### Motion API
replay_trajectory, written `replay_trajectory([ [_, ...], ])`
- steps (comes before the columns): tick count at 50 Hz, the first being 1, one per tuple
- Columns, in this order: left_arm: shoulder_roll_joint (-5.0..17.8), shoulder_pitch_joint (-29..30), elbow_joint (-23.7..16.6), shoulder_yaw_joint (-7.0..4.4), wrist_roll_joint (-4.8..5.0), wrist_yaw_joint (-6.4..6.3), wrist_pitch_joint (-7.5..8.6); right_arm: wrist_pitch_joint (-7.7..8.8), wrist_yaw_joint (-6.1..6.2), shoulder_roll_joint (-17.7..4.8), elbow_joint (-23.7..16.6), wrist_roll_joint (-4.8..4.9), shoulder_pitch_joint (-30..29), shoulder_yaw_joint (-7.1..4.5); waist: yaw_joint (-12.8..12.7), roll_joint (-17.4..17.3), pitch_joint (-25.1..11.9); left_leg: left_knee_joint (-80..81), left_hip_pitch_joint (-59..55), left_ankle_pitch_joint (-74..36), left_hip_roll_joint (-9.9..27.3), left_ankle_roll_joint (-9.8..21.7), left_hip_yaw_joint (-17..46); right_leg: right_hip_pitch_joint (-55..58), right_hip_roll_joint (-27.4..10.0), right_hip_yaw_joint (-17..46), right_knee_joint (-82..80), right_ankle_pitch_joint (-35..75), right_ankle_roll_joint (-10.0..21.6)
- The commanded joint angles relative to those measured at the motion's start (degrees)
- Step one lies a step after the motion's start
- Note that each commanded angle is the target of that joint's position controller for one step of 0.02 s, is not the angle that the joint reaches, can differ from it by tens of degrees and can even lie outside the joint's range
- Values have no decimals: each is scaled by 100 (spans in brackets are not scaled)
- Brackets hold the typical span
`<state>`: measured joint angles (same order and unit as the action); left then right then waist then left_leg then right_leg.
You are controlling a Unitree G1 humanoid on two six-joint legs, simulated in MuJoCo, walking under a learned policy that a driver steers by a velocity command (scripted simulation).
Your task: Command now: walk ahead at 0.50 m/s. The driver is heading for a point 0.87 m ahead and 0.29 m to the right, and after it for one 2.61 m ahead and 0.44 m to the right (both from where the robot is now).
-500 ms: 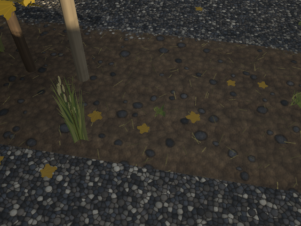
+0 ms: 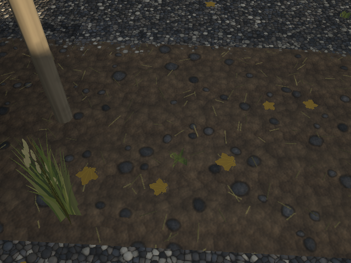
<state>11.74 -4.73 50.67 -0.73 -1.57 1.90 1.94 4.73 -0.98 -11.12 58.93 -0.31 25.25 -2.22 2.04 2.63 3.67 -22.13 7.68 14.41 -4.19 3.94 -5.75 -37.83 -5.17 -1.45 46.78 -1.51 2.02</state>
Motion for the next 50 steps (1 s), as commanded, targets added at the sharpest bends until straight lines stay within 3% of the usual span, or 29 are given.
replay_trajectory([
  [1, 381, 223, -284, -59, 54, 38, 13, 45, 18, -808, -293, 47, -28, -152, -143, -606, 23, 1327, 411, -1667, 1659, 751, 1012, 1005, 37, -75, -697, 245, 95],
  [4, 376, 652, -445, -91, 6, 27, 36, -45, 59, -864, -127, -71, 390, -177, 48, -479, 254, 1118, -441, -1641, 1843, 785, 1120, 688, 120, -160, -1166, -483, 201],
  [6, 376, 510, -421, -133, -23, -1, 104, -84, 101, -921, -59, -141, 459, -202, 7, -506, 206, 699, -711, -2018, 1872, 746, 1105, 1034, 297, -295, -1493, -1104, 284],
  [7, 367, 49, -265, -167, -51, -23, 159, -101, 101, -933, -60, -143, 327, -196, -244, -428, 39, 103, -638, -2656, 1723, 674, 922, 1734, 480, -414, -1900, -1114, 364],
  [8, 550, -880, 60, -256, -122, -73, 247, -94, 89, -823, -86, -120, 279, -169, -586, -277, -473, -1012, -202, -3049, 1390, 523, 612, 3062, 434, -183, -2096, -997, 537],
  [9, 1099, -1989, 259, -402, -231, -156, 325, -53, 61, -558, -367, 3, 179, -84, -942, 414, -1336, -2800, 1142, -1873, 924, 255, 175, 4771, -893, 1487, -2301, -1372, 1001],
  [10, 1576, -2348, 436, -549, -114, -173, 250, -33, 50, -386, -456, 34, 361, -70, -881, 1421, -1672, -4297, 2850, 1614, 39, 98, 67, 5643, -1969, 3649, -3048, -1512, 1565],
  [11, 1229, -1933, 389, -461, 31, -166, 177, -94, 86, -895, -459, -127, -182, -219, -771, 403, -1001, -4736, 3413, 1539, 383, 158, 682, 5195, -1673, 3228, -3044, -1788, 1390],
  [12, 958, -1422, 296, -387, 49, -149, 171, -72, 44, -767, -541, -112, -452, -215, -587, 223, -465, -4628, 3432, 1036, 599, 175, 758, 4491, -1463, 2566, -3176, -1534, 1255],
  [13, 712, -1095, 248, -331, 41, -133, 188, -79, 22, -624, -521, -92, -548, -198, -399, 79, -223, -4305, 3140, 645, 779, 146, 781, 3909, -1224, 2079, -3390, -1157, 1080],
  [14, 528, -944, 267, -279, 84, -143, 213, -142, 6, -550, -469, -153, -547, -205, -229, 72, -18, -4055, 2843, 416, 883, 78, 741, 3469, -911, 1605, -3571, -807, 846],
  [15, 538, -950, 321, -281, 87, -164, 247, -192, -30, -444, -419, -180, -335, -175, -105, 370, -126, -3943, 2515, 300, 895, -11, 693, 3224, -901, 1387, -3640, -445, 884],
  [18, 614, -1351, 557, -307, 100, -187, 372, -264, -60, -409, -470, -210, -742, -190, -54, 109, -64, -3699, 2638, -89, 922, -169, 584, 3180, -772, 954, -3784, 394, 1006],
  [23, 616, -1799, 744, -278, 124, -214, 370, -256, -73, -320, -881, -134, -2047, -113, -272, 102, 130, -2243, 2773, -1022, 917, -379, 345, 3229, -544, 588, -3880, 775, 973],
  [27, 751, -2122, 841, -309, 79, -218, 328, -222, -60, -378, -1075, -90, -2617, -69, -443, 149, 187, -1386, 2437, -1256, 760, -393, 313, 3411, -595, 747, -3666, 783, 973],
  [30, 886, -2003, 822, -365, 38, -224, 315, -155, -32, -590, -1127, -86, -2477, -123, -285, 203, 143, -1047, 1914, -827, 684, -252, 396, 3525, -747, 989, -3294, 1058, 866],
  [31, 942, -1890, 797, -391, 28, -226, 308, -113, -4, -667, -1058, -88, -2164, -159, -125, 212, 38, -866, 1456, -621, 597, -203, 377, 3488, -724, 1017, -2978, 1268, 790],
  [32, 954, -1767, 768, -404, 49, -217, 301, -49, 37, -750, -848, -113, -1497, -217, 193, 22, -248, -473, 576, -639, 462, -128, 290, 3343, -494, 863, -2192, 1632, 683],
  [33, 764, -1802, 706, -365, 74, -195, 307, 50, 107, -1061, -599, -217, -584, -328, 483, -389, -869, -330, -711, -460, 860, 35, 691, 2787, -64, 564, -844, 1161, 561],
  [34, 199, -2160, 454, -249, 256, -178, 291, 91, 171, -1702, -640, -345, 66, -469, 476, -1500, -1784, 79, -2285, 563, 2518, 387, 2802, 1242, 658, 36, 1155, -1096, 320],
  [35, 400, -2423, 459, -332, 209, -200, 237, -23, 144, -1765, -678, -213, -189, -490, 267, -1950, -2101, 807, -2206, 949, 3027, 709, 4360, 488, 924, 295, 2141, -2858, 372],
  [36, 614, -2181, 504, -403, 129, -211, 163, -76, 125, -1258, -811, -159, -772, -367, 18, -1149, -1302, 849, -1448, 1585, 2844, 616, 3683, 294, 479, 521, 2489, -2491, 467],
  [37, 509, -1844, 480, -391, 89, -162, 155, -52, 117, -817, -880, -118, -1174, -256, -36, -670, -602, 1008, -648, 1328, 2556, 509, 2869, 301, 268, 504, 2353, -2013, 453],
  [38, 354, -1716, 457, -387, 80, -125, 134, -18, 129, -642, -895, -132, -1343, -208, -147, -703, -322, 1145, -196, 735, 2301, 361, 2230, 444, 109, 487, 2120, -1735, 431],
  [39, 347, -1667, 425, -404, 12, -98, 83, 23, 168, -534, -831, -111, -1314, -172, -236, -859, -215, 1227, 33, 207, 2125, 278, 1761, 551, 12, 482, 1956, -1576, 383],
  [44, 240, -1145, 199, -402, -18, 19, -128, 220, 189, -564, -609, -63, -770, -186, -317, -713, -145, 1369, -100, -1198, 2000, 332, 656, 102, -70, 318, 1776, -822, 216],
  [50, 172, 89, -300, -285, -5, 168, -138, 213, 207, -613, -456, -88, -392, -178, -136, -668, 165, 1416, -343, -1880, 1880, 360, -234, -59, -18, -80, 103, 89, 135],
])
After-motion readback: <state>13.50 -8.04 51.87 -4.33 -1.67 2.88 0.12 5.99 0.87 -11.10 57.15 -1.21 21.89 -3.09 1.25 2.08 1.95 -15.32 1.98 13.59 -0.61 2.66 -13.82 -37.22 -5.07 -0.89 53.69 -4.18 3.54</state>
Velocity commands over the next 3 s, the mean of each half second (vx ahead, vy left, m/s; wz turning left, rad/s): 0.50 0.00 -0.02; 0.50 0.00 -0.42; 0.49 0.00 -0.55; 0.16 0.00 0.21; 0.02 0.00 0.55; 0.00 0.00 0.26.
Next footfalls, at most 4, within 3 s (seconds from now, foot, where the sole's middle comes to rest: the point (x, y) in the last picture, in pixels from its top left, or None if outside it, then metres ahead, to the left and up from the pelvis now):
0.16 right None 0.23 -0.11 -0.78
0.66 left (152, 251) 0.51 0.09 -0.78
1.22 right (215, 201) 0.71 -0.17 -0.78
1.72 left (213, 145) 1.00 -0.19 -0.78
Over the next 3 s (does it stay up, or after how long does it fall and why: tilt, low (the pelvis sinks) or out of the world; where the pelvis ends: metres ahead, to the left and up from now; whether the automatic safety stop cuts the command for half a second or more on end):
stays up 0.86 -0.21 0.00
